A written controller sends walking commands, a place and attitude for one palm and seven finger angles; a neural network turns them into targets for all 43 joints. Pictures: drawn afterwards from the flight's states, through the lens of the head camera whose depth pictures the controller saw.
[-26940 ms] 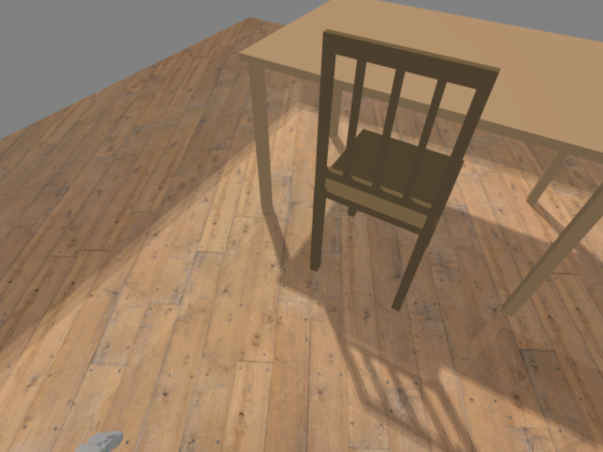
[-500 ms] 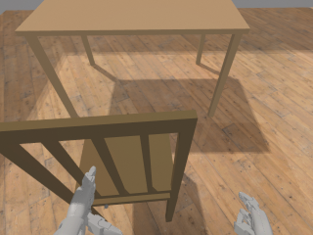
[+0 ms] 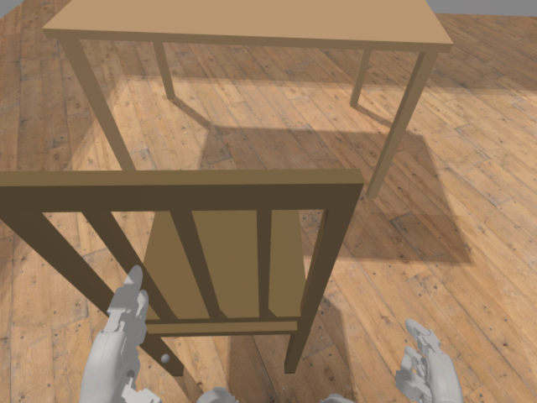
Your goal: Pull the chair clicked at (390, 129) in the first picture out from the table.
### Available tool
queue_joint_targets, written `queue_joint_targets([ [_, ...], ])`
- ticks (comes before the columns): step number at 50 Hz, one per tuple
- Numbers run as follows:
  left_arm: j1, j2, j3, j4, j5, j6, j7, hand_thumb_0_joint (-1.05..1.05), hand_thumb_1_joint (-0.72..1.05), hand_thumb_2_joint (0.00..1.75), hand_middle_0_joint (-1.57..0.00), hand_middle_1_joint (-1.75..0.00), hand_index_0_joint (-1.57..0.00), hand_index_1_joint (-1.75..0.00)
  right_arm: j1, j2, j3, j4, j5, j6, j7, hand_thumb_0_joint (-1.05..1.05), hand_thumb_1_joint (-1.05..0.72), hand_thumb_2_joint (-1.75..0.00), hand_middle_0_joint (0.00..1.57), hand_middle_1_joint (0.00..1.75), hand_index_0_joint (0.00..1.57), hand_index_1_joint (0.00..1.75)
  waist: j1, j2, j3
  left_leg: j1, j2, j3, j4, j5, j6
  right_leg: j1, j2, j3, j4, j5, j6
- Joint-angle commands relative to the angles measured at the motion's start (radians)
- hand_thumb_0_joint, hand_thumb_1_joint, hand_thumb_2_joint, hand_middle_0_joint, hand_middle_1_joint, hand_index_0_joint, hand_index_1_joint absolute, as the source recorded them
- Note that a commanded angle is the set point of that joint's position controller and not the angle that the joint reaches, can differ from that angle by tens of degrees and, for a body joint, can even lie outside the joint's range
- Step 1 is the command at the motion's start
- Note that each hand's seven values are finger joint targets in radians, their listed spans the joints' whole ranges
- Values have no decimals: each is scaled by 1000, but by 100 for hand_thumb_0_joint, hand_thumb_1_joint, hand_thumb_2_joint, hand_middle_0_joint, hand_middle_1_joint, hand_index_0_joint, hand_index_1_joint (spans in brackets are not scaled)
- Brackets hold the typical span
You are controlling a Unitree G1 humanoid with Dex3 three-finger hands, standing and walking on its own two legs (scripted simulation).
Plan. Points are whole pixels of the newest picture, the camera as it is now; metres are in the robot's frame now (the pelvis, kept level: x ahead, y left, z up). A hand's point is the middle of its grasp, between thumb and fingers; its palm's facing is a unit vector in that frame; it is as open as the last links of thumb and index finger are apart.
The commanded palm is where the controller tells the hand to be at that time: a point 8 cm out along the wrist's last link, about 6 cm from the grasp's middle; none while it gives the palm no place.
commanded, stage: draw the hand back to the body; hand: left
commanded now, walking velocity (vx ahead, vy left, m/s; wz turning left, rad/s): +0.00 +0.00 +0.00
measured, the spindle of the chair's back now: (201, 273) +0.31 +0.12 +0.01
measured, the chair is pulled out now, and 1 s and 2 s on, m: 0.57 0.57 0.57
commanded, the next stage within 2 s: step back with the hand held close in 1.36 s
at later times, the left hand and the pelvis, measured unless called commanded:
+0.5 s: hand (75, 328) +0.18 +0.21 +0.13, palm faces +0.26 -0.89 -0.37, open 15.8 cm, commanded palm +0.15 +0.26 +0.16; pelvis +0.01 +0.00 +0.04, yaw +0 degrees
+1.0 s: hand out of the picture +0.20 +0.26 +0.22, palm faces +0.49 -0.74 -0.45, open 8.5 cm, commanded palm +0.17 +0.30 +0.25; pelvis +0.03 -0.01 +0.07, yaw +0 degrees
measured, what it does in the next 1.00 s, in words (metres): rises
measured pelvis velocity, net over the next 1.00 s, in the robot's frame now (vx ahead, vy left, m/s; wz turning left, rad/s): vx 0.03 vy -0.01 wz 0.01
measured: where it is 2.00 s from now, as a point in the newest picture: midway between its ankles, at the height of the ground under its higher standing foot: outside the picture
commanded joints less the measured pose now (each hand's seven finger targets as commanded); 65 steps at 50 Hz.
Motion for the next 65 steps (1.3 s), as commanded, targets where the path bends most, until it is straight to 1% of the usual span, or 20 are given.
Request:
queue_joint_targets([
  [1,-73,112,119,-324,-19,-285,-33,0,-55,20,0,0,0,0,-82,-111,-58,-134,10,-65,10,0,-90,-90,20,30,20,30,-4,57,-157,85,-34,22,-129,247,35,43,39,12,-114,172,-32],
  [3,-41,151,168,-333,-39,-285,-49,0,-55,20,0,0,0,0,-94,-112,-60,-139,16,-59,10,0,-90,-90,20,30,20,30,10,75,-191,102,-33,25,-146,242,39,102,37,23,-139,170,-34],
  [5,-2,144,186,-307,-61,-230,-70,0,-55,20,0,0,0,0,-102,-112,-59,-153,28,-47,5,0,-90,-90,20,30,20,30,-1,32,-184,116,-30,32,-170,215,42,135,35,24,-175,164,-23],
  [10,-15,147,247,-255,-124,-81,-115,0,-51,22,-1,-1,-1,-1,-126,-123,-44,-154,41,-34,-27,0,-90,-90,20,30,20,30,-15,-59,-99,109,-34,28,-220,123,51,177,24,42,-280,47,-4],
  [12,-23,152,258,-273,-140,-49,-130,0,-44,25,-1,-2,-1,-2,-124,-128,-40,-159,44,-43,-38,0,-90,-90,20,30,20,30,-14,-79,-69,126,-33,27,-241,115,53,182,22,44,-310,29,0],
  [14,-51,196,308,-312,-155,-40,-131,0,-37,29,-2,-4,-2,-4,-125,-127,-34,-154,45,-57,-48,0,-90,-90,20,30,20,30,-4,-56,-61,153,-33,25,-261,134,53,213,18,51,-332,43,-4],
  [15,-26,403,379,-298,26,39,12,0,-33,31,-3,-5,-3,-5,-100,-115,-38,-171,29,-23,-65,0,-90,-90,20,30,20,30,72,-5,-82,197,2,42,-304,161,44,276,-11,90,-365,71,-34],
  [16,-31,291,310,-347,39,77,60,0,-30,32,-4,-5,-4,-5,-91,-101,-23,-192,22,-16,-67,0,-90,-90,20,30,20,30,37,-14,-38,228,-5,45,-328,170,46,278,-15,59,-384,103,-30],
  [20,-45,271,301,-342,63,150,132,0,-15,39,-5,-8,-5,-8,-99,-106,-16,-168,22,4,-75,0,-90,-90,20,30,20,30,32,31,41,317,0,44,-390,193,41,315,-6,37,-430,148,-29],
  [27,-112,274,308,-348,85,156,173,0,10,51,-9,-14,-9,-14,-119,-124,-11,-133,11,-20,-67,0,-90,-90,20,30,20,30,33,28,78,445,-3,32,-501,252,44,418,-1,23,-507,233,-28],
  [33,-187,367,415,-408,89,144,189,0,32,62,-12,-18,-12,-18,-138,-127,-7,-98,5,-41,-60,0,-90,-90,20,30,20,30,48,54,59,517,-5,35,-559,351,41,524,3,22,-547,353,-35],
  [38,-251,401,467,-451,89,141,198,0,50,71,-15,-22,-15,-22,-141,-126,0,-68,0,-67,-49,0,-90,-90,20,30,20,30,51,111,44,582,-5,41,-583,434,39,572,4,26,-566,439,-39],
  [43,-299,424,502,-464,90,140,202,0,68,80,-17,-26,-17,-26,-150,-132,2,-45,-6,-87,-39,0,-90,-90,20,30,20,30,54,114,34,621,-1,39,-605,481,37,604,6,25,-576,476,-38],
  [49,-346,423,540,-399,88,132,194,0,90,90,-20,-30,-20,-30,-156,-133,-2,-28,-8,-88,-26,0,-90,-90,20,30,20,30,58,50,57,639,4,45,-624,491,43,615,3,22,-593,495,-29],
  [53,-239,304,487,-222,81,140,171,0,90,90,-20,-30,-20,-30,-171,-131,-17,-15,-4,-54,-12,0,-90,-90,20,30,20,30,56,4,141,602,5,53,-641,464,44,600,10,19,-613,477,-27],
  [56,-206,301,486,-177,73,132,157,0,90,90,-20,-30,-20,-30,-178,-135,-30,-25,-1,-15,-7,0,-90,-90,20,30,20,30,59,-71,156,586,10,59,-647,434,52,594,9,23,-624,450,-19],
  [59,-218,345,515,-242,73,111,152,0,90,90,-20,-30,-20,-30,-190,-133,-30,-43,-1,-6,-7,0,-90,-90,20,30,20,30,69,-44,114,593,8,61,-648,441,57,618,4,33,-628,467,-20],
  [62,-245,420,569,-381,76,82,162,0,90,90,-20,-30,-20,-30,-193,-126,-31,-54,-2,-27,-14,0,-90,-90,20,30,20,30,78,30,20,638,5,70,-637,479,58,654,-2,40,-618,516,-22],
  [63,-275,445,581,-440,81,76,167,0,90,90,-20,-30,-20,-30,-190,-128,-29,-49,-2,-35,-16,0,-90,-90,20,30,20,30,77,93,-9,646,2,68,-639,486,53,673,-3,45,-618,517,-27],
  [65,-227,398,553,-409,82,81,174,0,90,90,-20,-30,-20,-30,-181,-119,-27,-42,-2,-49,-19,0,-90,-90,20,30,20,30,70,100,18,646,3,72,-638,502,50,655,1,35,-618,524,-27],
])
